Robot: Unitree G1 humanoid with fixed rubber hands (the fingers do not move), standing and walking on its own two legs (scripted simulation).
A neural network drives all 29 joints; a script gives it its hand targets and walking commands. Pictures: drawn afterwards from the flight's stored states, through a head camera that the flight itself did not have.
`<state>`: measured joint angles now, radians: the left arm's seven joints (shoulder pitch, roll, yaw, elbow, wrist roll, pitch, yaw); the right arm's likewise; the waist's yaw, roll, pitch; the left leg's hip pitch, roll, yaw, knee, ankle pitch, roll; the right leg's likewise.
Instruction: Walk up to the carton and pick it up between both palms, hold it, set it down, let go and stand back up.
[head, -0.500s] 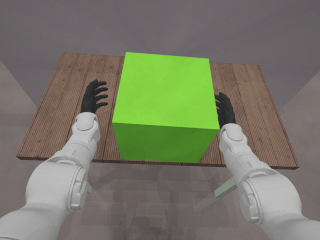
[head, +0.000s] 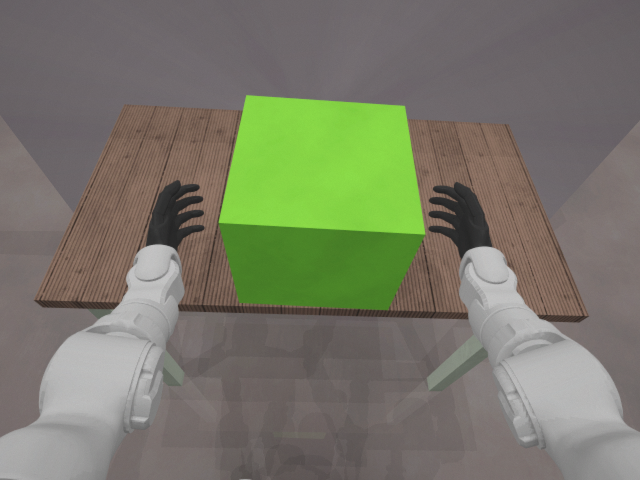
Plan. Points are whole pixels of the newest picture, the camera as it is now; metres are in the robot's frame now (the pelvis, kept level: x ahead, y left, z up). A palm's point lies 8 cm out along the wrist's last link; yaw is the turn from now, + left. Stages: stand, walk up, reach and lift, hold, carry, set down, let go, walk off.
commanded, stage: set down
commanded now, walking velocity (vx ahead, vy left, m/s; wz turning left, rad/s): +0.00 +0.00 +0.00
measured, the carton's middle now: (319, 207) +0.50 +0.00 +0.00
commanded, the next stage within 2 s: none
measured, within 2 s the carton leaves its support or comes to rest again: neither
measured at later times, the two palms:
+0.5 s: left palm (145, 296) +0.33 +0.22 +0.01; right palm (490, 305) +0.33 -0.21 +0.02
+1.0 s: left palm (117, 378) +0.23 +0.23 +0.01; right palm (519, 382) +0.23 -0.22 +0.02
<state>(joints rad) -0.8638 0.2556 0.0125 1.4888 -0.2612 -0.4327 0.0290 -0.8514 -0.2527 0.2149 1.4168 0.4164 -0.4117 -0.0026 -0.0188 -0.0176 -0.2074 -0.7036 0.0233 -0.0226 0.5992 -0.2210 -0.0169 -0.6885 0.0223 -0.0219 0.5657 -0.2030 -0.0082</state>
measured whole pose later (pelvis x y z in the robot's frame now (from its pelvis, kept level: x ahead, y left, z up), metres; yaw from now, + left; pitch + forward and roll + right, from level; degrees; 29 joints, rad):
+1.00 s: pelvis -0.01 +0.00 +0.02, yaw +0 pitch +3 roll -1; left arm 0.02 0.25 -0.01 0.61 -0.23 -0.27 0.05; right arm 0.02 -0.26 0.08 0.58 0.34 -0.28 0.02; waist -0.02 -0.02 -0.11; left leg -0.35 0.02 -0.02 0.48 -0.19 -0.02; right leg -0.33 0.02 -0.02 0.45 -0.18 -0.01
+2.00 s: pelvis +0.02 +0.00 +0.02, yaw +1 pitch +2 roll +0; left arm 0.21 0.25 0.00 0.43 -0.14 -0.06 0.02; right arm 0.23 -0.23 0.04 0.48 0.16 -0.20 0.00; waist -0.02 -0.02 -0.04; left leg -0.25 0.02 -0.02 0.40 -0.20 -0.02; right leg -0.24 0.02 -0.02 0.38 -0.19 -0.01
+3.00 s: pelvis +0.03 +0.00 +0.02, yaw +1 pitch +3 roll +0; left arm 0.21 0.23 0.02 0.43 -0.03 0.11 -0.01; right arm 0.23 -0.21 0.00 0.71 0.04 -0.23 0.01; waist -0.02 -0.02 0.00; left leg -0.24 0.02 -0.02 0.40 -0.21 -0.02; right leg -0.23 0.02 -0.02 0.37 -0.20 -0.01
